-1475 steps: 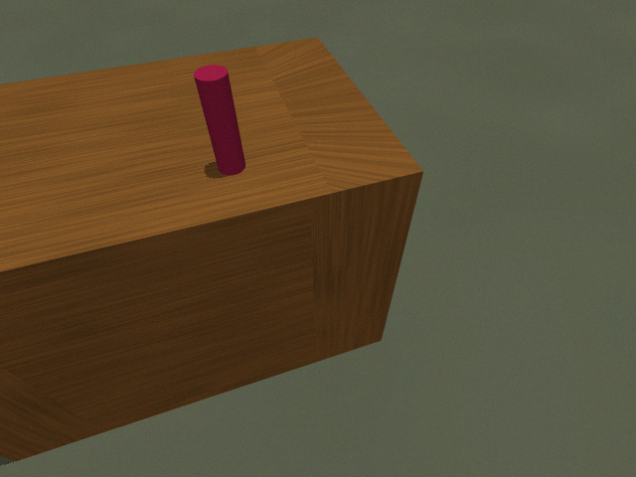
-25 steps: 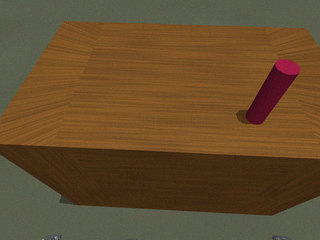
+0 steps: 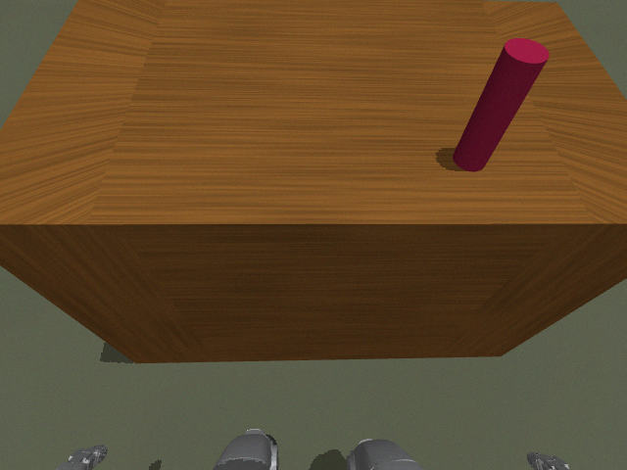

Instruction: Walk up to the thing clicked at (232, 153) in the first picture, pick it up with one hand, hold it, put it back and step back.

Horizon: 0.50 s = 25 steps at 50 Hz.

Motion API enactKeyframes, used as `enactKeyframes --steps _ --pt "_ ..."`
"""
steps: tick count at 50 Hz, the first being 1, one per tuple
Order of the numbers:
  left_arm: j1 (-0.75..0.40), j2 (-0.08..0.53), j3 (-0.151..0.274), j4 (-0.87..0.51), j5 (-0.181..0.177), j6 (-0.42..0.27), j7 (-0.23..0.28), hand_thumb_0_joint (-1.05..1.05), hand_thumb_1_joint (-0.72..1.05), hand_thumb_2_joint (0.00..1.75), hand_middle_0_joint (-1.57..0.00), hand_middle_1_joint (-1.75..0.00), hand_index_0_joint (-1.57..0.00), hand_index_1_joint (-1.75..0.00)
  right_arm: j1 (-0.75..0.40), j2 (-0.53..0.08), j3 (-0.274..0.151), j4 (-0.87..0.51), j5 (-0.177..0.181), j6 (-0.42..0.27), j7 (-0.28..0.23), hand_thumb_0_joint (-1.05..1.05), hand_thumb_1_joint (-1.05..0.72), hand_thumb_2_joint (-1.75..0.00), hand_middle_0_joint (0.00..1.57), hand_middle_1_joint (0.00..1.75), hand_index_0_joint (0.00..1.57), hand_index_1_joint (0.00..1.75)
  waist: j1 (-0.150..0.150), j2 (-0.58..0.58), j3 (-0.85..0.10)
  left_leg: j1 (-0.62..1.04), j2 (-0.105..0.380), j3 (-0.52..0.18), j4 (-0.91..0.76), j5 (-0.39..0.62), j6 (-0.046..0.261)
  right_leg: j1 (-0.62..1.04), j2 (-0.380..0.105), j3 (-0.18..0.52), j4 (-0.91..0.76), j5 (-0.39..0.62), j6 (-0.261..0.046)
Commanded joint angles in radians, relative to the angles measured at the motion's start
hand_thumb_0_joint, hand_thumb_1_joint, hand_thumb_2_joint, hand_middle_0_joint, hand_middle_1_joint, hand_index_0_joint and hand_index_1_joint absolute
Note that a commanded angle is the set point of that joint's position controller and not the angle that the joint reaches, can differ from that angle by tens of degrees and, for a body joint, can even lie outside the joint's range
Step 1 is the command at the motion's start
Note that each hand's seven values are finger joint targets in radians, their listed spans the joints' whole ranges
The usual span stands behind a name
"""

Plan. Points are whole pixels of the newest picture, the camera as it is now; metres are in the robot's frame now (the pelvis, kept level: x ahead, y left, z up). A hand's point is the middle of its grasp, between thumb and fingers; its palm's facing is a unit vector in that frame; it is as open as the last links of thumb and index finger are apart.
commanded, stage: step back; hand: right
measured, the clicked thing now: (493, 113) +0.58 -0.24 +0.09
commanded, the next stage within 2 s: none
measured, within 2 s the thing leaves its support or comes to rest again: neither
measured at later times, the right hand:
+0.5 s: hand out of the picture -0.01 -0.28 -0.15, palm faces -0.13 +0.91 -0.40, open 7.4 cm
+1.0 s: hand out of the picture -0.17 -0.33 -0.16, palm faces -0.09 +0.92 -0.38, open 7.4 cm
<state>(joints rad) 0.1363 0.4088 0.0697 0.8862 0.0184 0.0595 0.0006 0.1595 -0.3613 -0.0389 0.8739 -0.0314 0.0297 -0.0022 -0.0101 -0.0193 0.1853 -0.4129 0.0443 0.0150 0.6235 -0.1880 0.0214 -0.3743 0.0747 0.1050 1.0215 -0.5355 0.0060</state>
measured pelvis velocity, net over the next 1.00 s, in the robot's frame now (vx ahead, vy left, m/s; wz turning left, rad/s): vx -0.28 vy -0.06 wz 0.05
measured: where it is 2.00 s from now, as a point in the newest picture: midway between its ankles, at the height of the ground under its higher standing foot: outside the picture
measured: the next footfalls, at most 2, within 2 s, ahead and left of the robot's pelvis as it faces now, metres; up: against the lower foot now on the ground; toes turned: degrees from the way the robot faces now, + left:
right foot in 0.08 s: -0.02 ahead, -0.14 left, +0.00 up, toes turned +2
left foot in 0.44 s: -0.09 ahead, +0.10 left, +0.00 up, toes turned +2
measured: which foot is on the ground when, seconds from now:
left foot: down 0.00-0.12, up 0.14-0.42, down 0.44-0.78, up 0.80-1.00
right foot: up 0.00-0.06, down 0.08-0.46, up 0.48-0.74, down 0.76-1.00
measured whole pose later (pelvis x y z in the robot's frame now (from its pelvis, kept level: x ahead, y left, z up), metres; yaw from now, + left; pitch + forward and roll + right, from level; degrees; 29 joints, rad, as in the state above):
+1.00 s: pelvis -0.28 -0.06 +0.00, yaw +3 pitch -1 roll +2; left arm 0.18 0.35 0.06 0.82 0.05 0.03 0.02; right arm 0.16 -0.43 -0.05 0.87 0.00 0.07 -0.03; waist 0.02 0.04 0.17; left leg -0.42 -0.08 -0.12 1.06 -0.52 -0.02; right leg -0.34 -0.02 0.01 0.64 -0.28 -0.02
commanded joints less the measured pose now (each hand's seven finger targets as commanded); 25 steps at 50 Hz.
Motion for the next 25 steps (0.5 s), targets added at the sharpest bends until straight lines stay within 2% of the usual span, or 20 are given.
enactKeyframes --steps 1,2,3,4,5,6,7,8,9,11,14,16,18,19,20,21,22,23,24,25 --pt "0.111 0.151 0.055 -0.047 -0.001 -0.029 0.005 0.0 0.9 0.9 -0.2 -0.3 -0.2 -0.3 -0.01 -0.302 -0.079 -0.085 -0.002 -0.007 -0.019 0.0 -0.9 -0.9 0.2 0.3 0.2 0.3 0.002 0.219 -0.282 0.237 0.201 -0.265 -0.152 0.177 0.191 0.086 -0.04 -0.075 -0.33 0.057 -0.001" --pt "0.172 0.143 0.057 -0.025 0.0 -0.031 0.004 0.0 0.9 0.9 -0.2 -0.3 -0.2 -0.3 -0.037 -0.306 -0.08 -0.089 0.004 0.001 -0.018 0.0 -0.9 -0.9 0.2 0.3 0.2 0.3 0.034 0.222 -0.293 0.198 0.193 -0.244 -0.122 0.159 0.168 0.162 -0.049 -0.085 -0.477 0.159 -0.017" --pt "0.212 0.145 0.061 -0.004 0.005 -0.037 0.007 0.0 0.9 0.9 -0.2 -0.3 -0.2 -0.3 -0.048 -0.296 -0.075 -0.086 0.012 0.009 -0.015 0.0 -0.9 -0.9 0.2 0.3 0.2 0.3 0.049 0.204 -0.292 0.134 0.161 -0.212 -0.083 0.103 0.135 0.236 -0.047 -0.104 -0.596 0.25 -0.026" --pt "0.196 0.195 0.072 -0.017 0.021 -0.043 0.009 0.0 0.9 0.9 -0.2 -0.3 -0.2 -0.3 -0.026 -0.257 -0.064 -0.086 0.019 0.013 -0.012 0.0 -0.9 -0.9 0.2 0.3 0.2 0.3 0.037 0.096 -0.24 -0.019 0.085 -0.173 -0.008 -0.052 0.072 0.271 -0.122 0.046 -0.644 0.21 -0.052" --pt "0.144 0.301 0.102 -0.055 0.028 -0.046 0.009 0.0 0.9 0.9 -0.2 -0.3 -0.2 -0.3 -0.045 -0.196 -0.048 -0.106 0.03 0.005 -0.013 0.0 -0.9 -0.9 0.2 0.3 0.2 0.3 0.04 -0.178 -0.179 -0.208 -0.111 -0.098 0.169 -0.289 -0.001 0.236 -0.336 0.363 -0.712 0.199 -0.155" --pt "0.081 0.368 0.112 -0.094 0.029 -0.045 0.01 0.0 0.9 0.9 -0.2 -0.3 -0.2 -0.3 -0.093 -0.235 -0.067 -0.097 0.023 0.008 -0.029 0.0 -0.9 -0.9 0.2 0.3 0.2 0.3 0.083 -0.247 -0.132 -0.123 -0.117 -0.151 0.423 -0.425 -0.026 -0.007 -0.506 0.503 -0.756 0.258 -0.308" --pt "0.022 0.308 0.098 -0.118 0.02 -0.053 0.012 0.0 0.9 0.9 -0.2 -0.3 -0.2 -0.3 -0.072 -0.266 -0.076 -0.077 0.026 0.013 -0.029 0.0 -0.9 -0.9 0.2 0.3 0.2 0.3 0.039 -0.157 -0.088 -0.085 -0.113 -0.221 0.543 -0.38 -0.029 -0.071 -0.469 0.417 -0.745 0.326 -0.295" --pt "-0.059 0.257 0.082 -0.132 0.015 -0.057 0.017 0.0 0.9 0.9 -0.2 -0.3 -0.2 -0.3 -0.004 -0.256 -0.072 -0.048 0.038 0.009 -0.027 0.0 -0.9 -0.9 0.2 0.3 0.2 0.3 -0.02 -0.086 -0.091 -0.102 -0.152 -0.238 0.586 -0.315 -0.021 -0.006 -0.377 0.251 -0.661 0.545 -0.245" --pt "-0.08 0.229 0.075 -0.137 0.016 -0.059 0.02 0.0 0.9 0.9 -0.2 -0.3 -0.2 -0.3 0.03 -0.239 -0.063 -0.036 0.047 0.002 -0.029 0.0 -0.9 -0.9 0.2 0.3 0.2 0.3 -0.045 -0.079 -0.117 -0.108 -0.162 -0.213 0.567 -0.277 -0.019 0.061 -0.296 0.127 -0.592 0.676 -0.189" --pt "-0.046 0.224 0.08 -0.149 0.02 -0.058 0.021 0.0 0.9 0.9 -0.2 -0.3 -0.2 -0.3 0.045 -0.231 -0.049 -0.043 0.04 -0.006 -0.033 0.0 -0.9 -0.9 0.2 0.3 0.2 0.3 -0.009 -0.135 -0.164 -0.095 -0.161 -0.166 0.576 -0.283 -0.027 0.136 -0.293 0.088 -0.553 0.765 -0.197" --pt "0.06 0.195 0.073 -0.144 0.018 -0.052 0.034 0.0 0.9 0.9 -0.2 -0.3 -0.2 -0.3 -0.007 -0.219 -0.043 -0.072 0.032 -0.007 -0.033 0.0 -0.9 -0.9 0.2 0.3 0.2 0.3 0.061 -0.124 -0.189 -0.153 -0.12 -0.14 0.403 -0.319 -0.037 0.323 -0.321 0.116 -0.498 0.848 -0.222" --pt "0.093 0.199 0.071 -0.146 0.014 -0.046 0.041 0.0 0.9 0.9 -0.2 -0.3 -0.2 -0.3 -0.031 -0.211 -0.043 -0.089 0.025 -0.013 -0.031 0.0 -0.9 -0.9 0.2 0.3 0.2 0.3 0.081 -0.147 -0.212 -0.129 -0.082 -0.112 0.235 -0.337 -0.028 0.395 -0.337 0.132 -0.46 0.909 -0.229" --pt "0.078 0.212 0.068 -0.159 0.003 -0.039 0.038 0.0 0.9 0.9 -0.2 -0.3 -0.2 -0.3 0.01 -0.205 -0.046 -0.081 0.02 -0.018 -0.027 0.0 -0.9 -0.9 0.2 0.3 0.2 0.3 0.062 -0.192 -0.245 -0.032 -0.067 -0.06 0.069 -0.302 -0.015 0.375 -0.328 0.127 -0.419 0.943 -0.214" --pt "0.06 0.221 0.065 -0.165 -0.004 -0.034 0.034 0.0 0.9 0.9 -0.2 -0.3 -0.2 -0.3 0.039 -0.206 -0.051 -0.063 0.02 -0.019 -0.024 0.0 -0.9 -0.9 0.2 0.3 0.2 0.3 0.043 -0.181 -0.252 0.052 -0.076 -0.031 -0.022 -0.229 -0.012 0.321 -0.306 0.109 -0.395 0.897 -0.198" --pt "0.033 0.223 0.062 -0.178 -0.011 -0.03 0.03 0.0 0.9 0.9 -0.2 -0.3 -0.2 -0.3 0.074 -0.206 -0.057 -0.048 0.018 -0.022 -0.021 0.0 -0.9 -0.9 0.2 0.3 0.2 0.3 0.014 -0.156 -0.266 0.114 -0.084 -0.003 -0.149 -0.095 -0.008 0.298 -0.285 0.084 -0.361 0.854 -0.17" --pt "0.024 0.208 0.054 -0.19 -0.012 -0.027 0.028 0.0 0.9 0.9 -0.2 -0.3 -0.2 -0.3 0.085 -0.227 -0.067 -0.045 0.011 -0.026 -0.021 0.0 -0.9 -0.9 0.2 0.3 0.2 0.3 0.005 -0.118 -0.286 0.196 -0.036 -0.052 -0.207 0.071 0.005 0.223 -0.265 0.075 -0.331 0.751 -0.132" --pt "0.039 0.175 0.044 -0.203 -0.015 -0.026 0.025 0.0 0.9 0.9 -0.2 -0.3 -0.2 -0.3 0.067 -0.308 -0.09 -0.06 -0.002 -0.026 -0.021 0.0 -0.9 -0.9 0.2 0.3 0.2 0.3 0.016 0.057 -0.299 0.286 0.14 -0.297 -0.18 0.276 0.08 0.048 -0.158 0.033 -0.227 0.499 -0.072" --pt "-0.007 0.167 0.049 -0.202 -0.022 -0.026 0.034 0.0 0.9 0.9 -0.2 -0.3 -0.2 -0.3 0.012 -0.393 -0.102 -0.076 0.014 -0.02 -0.009 0.0 -0.9 -0.9 0.2 0.3 0.2 0.3 -0.011 0.253 -0.282 0.206 0.298 -0.451 -0.23 0.392 0.238 0.007 0.01 -0.089 -0.074 0.033 -0.032" --pt "-0.051 0.184 0.061 -0.191 -0.007 -0.021 0.043 0.0 0.9 0.9 -0.2 -0.3 -0.2 -0.3 0.033 -0.389 -0.108 -0.075 0.005 -0.023 -0.01 0.0 -0.9 -0.9 0.2 0.3 0.2 0.3 -0.053 0.235 -0.262 0.151 0.359 -0.547 -0.263 0.381 0.308 -0.02 0.02 0.031 0.121 -0.131 -0.027" --pt "-0.039 0.184 0.062 -0.182 -0.009 -0.018 0.042 0.0 0.9 0.9 -0.2 -0.3 -0.2 -0.3 0.007 -0.344 -0.093 -0.079 0.006 -0.024 -0.014 0.0 -0.9 -0.9 0.2 0.3 0.2 0.3 -0.025 0.134 -0.237 0.157 0.317 -0.435 -0.236 0.381 0.282 -0.055 0.025 0.087 0.202 -0.104 -0.033"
